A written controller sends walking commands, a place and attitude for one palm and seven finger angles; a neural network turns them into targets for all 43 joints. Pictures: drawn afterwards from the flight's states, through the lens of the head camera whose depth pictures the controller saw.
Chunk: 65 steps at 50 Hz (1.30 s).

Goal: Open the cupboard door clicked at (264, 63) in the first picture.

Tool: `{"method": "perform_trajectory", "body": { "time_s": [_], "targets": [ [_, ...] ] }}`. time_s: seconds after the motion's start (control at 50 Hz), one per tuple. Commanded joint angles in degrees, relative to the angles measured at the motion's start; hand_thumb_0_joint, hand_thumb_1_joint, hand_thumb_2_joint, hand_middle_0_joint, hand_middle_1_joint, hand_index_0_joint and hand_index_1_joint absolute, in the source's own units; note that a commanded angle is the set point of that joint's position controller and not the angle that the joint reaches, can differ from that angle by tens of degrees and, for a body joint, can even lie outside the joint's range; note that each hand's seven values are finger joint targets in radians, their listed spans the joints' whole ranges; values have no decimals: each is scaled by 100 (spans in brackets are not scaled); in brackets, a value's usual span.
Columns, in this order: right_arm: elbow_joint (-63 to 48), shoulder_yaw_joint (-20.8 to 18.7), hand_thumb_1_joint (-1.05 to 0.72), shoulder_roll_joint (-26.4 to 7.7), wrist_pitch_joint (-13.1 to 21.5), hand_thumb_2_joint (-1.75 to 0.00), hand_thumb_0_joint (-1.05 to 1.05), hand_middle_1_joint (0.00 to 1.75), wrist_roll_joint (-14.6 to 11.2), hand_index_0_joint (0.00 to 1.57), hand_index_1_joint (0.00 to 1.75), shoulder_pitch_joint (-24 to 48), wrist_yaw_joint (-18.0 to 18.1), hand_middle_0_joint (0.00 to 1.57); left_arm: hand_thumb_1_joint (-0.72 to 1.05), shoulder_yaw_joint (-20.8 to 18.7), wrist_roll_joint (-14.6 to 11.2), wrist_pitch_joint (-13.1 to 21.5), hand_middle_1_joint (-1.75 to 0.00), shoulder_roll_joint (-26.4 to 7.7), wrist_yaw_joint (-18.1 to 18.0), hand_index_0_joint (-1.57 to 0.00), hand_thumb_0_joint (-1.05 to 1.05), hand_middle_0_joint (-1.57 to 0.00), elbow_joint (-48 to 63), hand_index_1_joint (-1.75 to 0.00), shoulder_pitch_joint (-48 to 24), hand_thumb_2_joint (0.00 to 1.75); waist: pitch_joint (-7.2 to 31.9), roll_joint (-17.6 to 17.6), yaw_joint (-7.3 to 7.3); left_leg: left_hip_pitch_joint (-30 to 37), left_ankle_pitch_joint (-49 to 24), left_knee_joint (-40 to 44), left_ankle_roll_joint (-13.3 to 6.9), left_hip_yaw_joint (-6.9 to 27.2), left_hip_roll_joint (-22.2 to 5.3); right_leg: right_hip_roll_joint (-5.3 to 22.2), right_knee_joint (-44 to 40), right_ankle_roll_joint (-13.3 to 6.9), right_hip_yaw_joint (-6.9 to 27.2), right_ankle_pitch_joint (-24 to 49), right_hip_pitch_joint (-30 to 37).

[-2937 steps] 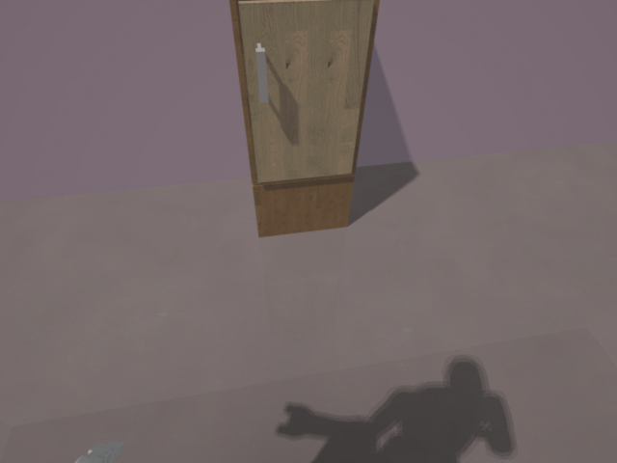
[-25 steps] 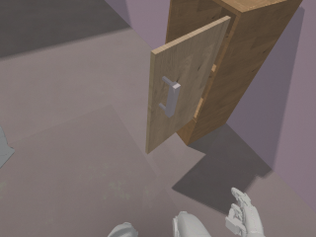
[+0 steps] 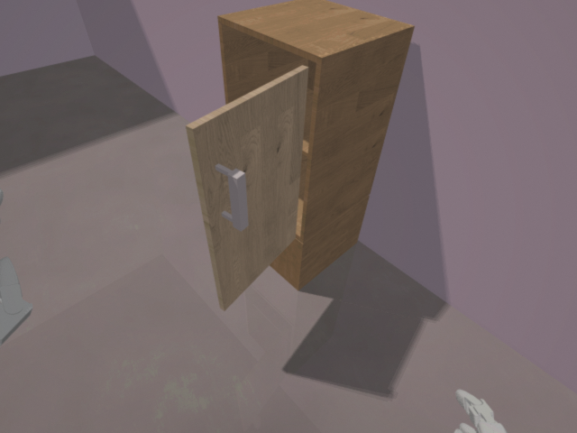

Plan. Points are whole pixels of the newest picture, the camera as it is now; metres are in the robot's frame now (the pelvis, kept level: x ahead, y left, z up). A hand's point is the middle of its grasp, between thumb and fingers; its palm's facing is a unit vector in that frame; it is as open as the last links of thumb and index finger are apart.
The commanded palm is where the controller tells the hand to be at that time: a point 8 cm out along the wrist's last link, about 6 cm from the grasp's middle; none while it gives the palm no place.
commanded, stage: stop stepping back and stand still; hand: left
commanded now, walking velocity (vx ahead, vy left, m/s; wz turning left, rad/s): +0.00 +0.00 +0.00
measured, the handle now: (231, 197) +0.57 +0.13 -0.01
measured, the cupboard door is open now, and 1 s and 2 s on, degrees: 100 100 100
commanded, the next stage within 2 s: let the arm hang, fingers relaxed in 0.12 s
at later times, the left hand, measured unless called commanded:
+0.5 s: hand out of the picture +0.02 +0.18 -0.15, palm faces +0.02 -0.98 -0.21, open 7.4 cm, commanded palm none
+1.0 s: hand out of the picture -0.09 +0.21 -0.15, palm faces +0.10 -0.95 -0.29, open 7.4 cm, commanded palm none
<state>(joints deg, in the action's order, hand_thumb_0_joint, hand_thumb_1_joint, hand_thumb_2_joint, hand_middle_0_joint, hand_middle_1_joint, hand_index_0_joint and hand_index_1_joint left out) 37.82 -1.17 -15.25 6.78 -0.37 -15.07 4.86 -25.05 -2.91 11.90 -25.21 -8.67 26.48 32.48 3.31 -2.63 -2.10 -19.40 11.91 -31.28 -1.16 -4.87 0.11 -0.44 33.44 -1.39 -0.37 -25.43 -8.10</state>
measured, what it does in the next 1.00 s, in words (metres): steps on the spot: left foot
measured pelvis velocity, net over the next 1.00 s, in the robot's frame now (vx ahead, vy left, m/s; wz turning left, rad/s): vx -0.06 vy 0.00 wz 0.06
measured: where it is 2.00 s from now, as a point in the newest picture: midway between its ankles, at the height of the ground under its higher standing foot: outside the picture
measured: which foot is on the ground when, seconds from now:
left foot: down 0.00-0.08, up 0.10-0.16, down 0.18-1.00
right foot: down 0.00-1.00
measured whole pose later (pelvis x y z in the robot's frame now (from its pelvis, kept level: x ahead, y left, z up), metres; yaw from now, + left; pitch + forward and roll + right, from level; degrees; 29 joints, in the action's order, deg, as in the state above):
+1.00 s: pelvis -0.06 +0.00 +0.01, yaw +3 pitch -2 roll +0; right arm 63.4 -0.8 -10.7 -0.9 1.0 -13.1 1.0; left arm -1.3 0.8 -0.4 -12.4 -1.4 -65.8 17.3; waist -1.6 2.7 0.4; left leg -14.7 6.4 -23.2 -1.0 0.3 0.8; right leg -1.6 24.9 -1.5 -0.9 -13.6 -9.2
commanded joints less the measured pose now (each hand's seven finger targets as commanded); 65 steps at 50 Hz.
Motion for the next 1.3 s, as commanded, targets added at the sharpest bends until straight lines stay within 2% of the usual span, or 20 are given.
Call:
{"method": "perform_trajectory", "body": {
  "time_s": [0.0,0.04,0.08,0.18,0.2,0.22,0.24,0.3,0.34,0.36,0.4,0.44,0.48,0.52,0.54,0.6,0.74,0.82,0.98,1.28],
  "targets": [
    [-945,-105,-90,-504,296,-90,0,30,42,20,30,719,44,20,90,-714,31,403,-30,-1008,-87,-20,0,-20,939,-30,-281,90,-351,482,105,244,-382,524,-199,875,-610,409,-1191,53,442,1328,-791],
    [-955,-173,-90,-442,261,-90,0,30,10,20,30,702,-5,20,90,-765,13,447,-30,-1112,-90,-20,0,-20,1025,-30,-352,90,-258,-439,95,219,2,-353,9,415,-162,1086,-1864,-234,1295,1292,-848],
    [-936,-177,-90,-400,275,-90,0,30,-6,20,30,666,-8,20,90,-705,30,450,-30,-988,-99,-20,0,-20,929,-30,-237,90,-332,-441,146,75,335,-720,61,399,-108,1343,-1908,-463,1421,1744,-790],
    [-935,-119,-90,-465,399,-90,0,30,43,20,30,652,75,20,90,-530,59,463,-30,-855,-58,-20,0,-20,990,-30,-507,90,-50,719,162,1169,-1585,664,-109,742,-497,374,-1041,85,448,2273,-698],
    [375,-382,-90,-1619,461,-90,0,30,68,20,30,821,-467,20,90,1808,553,-564,-30,135,746,-20,0,-20,-3344,-30,-686,90,-221,1280,-8,752,-3114,-64,-355,1427,-858,535,357,59,36,2603,-1364],
    [276,-363,-90,-1247,22,-90,0,30,21,20,30,456,-475,20,90,1686,443,-1052,-30,361,810,-20,0,-20,-3426,-30,-660,90,136,1496,74,742,-3673,376,-618,1703,-1086,293,777,82,31,997,-1130],
    [186,-309,-90,-1125,-123,-90,0,30,47,20,30,452,-428,20,90,1739,443,-1215,-30,514,795,-20,0,-20,-3342,-30,-775,90,-6,1418,71,674,-3692,658,-785,1786,-1249,133,1169,139,118,-151,-1335],
    [202,-116,-90,-955,-319,-90,0,30,218,20,30,524,-390,20,90,1886,443,-1231,-30,460,823,-20,0,-20,-4176,-30,-1059,90,312,-40,174,336,-1464,947,-1014,2288,-1420,149,1246,101,351,-754,-1108],
    [298,-93,-90,-944,-397,-90,0,30,210,20,30,747,-410,20,90,1904,514,-1164,-30,274,842,-20,0,-20,-4982,-30,-1080,90,512,-801,414,-14,-546,638,-581,1586,-931,221,-219,-5,330,505,-171],
    [358,-122,-90,-853,-471,-90,0,30,144,20,30,820,-427,20,90,1892,534,-1155,-30,12,829,-20,0,-20,-5256,-30,-1249,90,451,-1125,386,-136,317,330,-308,1256,-414,545,-976,-133,907,221,-251],
    [607,-146,-90,-648,-646,-90,0,30,146,20,30,699,-482,20,90,1984,501,-1216,-30,-250,833,-20,0,-20,-5758,-30,-1912,90,-277,-727,78,355,1048,-720,4,666,124,1467,-2034,-684,1750,-1259,-1827],
    [915,-167,-90,-576,-830,-90,0,30,190,20,30,445,-451,20,90,2094,470,-1292,-30,0,740,-20,0,-20,-6178,-30,-2393,90,-689,-913,-36,611,867,-1258,26,569,101,1215,-2192,-709,1484,-1385,-2397],
    [1210,-93,-90,-289,-790,-90,0,30,187,20,30,194,-429,20,90,2180,415,-1247,-30,282,749,-20,0,-20,-6694,-30,-2260,90,-751,-34,-92,818,281,-651,4,593,-31,1007,-1768,-663,1193,-47,-2026],
    [1396,-18,-90,-282,-665,-90,0,30,176,20,30,139,-406,20,90,2266,364,-1179,-30,538,758,-20,0,-20,-7235,-30,-1770,90,-506,1113,55,874,-788,570,-103,1249,-486,515,-888,-297,716,1024,-1361],
    [1419,-26,-90,-406,-644,-90,0,30,193,20,30,229,-358,20,90,2229,357,-1185,-30,666,741,-20,0,-20,-7457,-30,-1439,90,-370,1435,257,560,-778,786,-260,1598,-782,371,-823,-181,520,1077,-863],
    [1711,-18,-90,-272,-698,-90,0,30,180,20,30,193,-336,20,90,2256,346,-1241,-30,680,744,-20,0,-20,-8103,-30,-1228,90,-433,1753,287,88,946,1488,-190,1635,-685,297,-926,-185,337,733,-363],
    [2106,-118,-90,-394,-638,-90,0,30,110,20,30,-116,-276,20,90,2291,355,-1094,-30,669,751,-20,0,-20,-8804,-30,-1215,90,-194,355,200,791,219,1299,-174,1322,-626,450,-1383,-235,414,1154,-316],
    [2274,-129,-90,-361,-692,-90,0,30,132,20,30,-126,-286,20,90,2313,365,-1121,-30,682,724,-20,0,-20,-8971,-30,-1294,90,-777,259,160,630,636,1423,-150,1291,-592,476,-1578,-235,495,616,-724],
    [2441,-111,-90,-206,-736,-90,0,30,170,20,30,-111,-331,20,90,2306,373,-1142,-30,652,698,-20,0,-20,-9046,-30,-1396,90,-937,90,150,655,592,1290,-107,1099,-458,538,-1780,-207,629,40,-1012],
    [2583,2,-90,1,-649,-90,0,30,163,20,30,-139,-301,20,90,2320,328,-1087,-30,794,674,-20,0,-20,-9026,-30,-1621,90,-713,388,187,816,-523,1212,-28,998,-504,561,-1647,-178,577,1228,-483]
  ]
}}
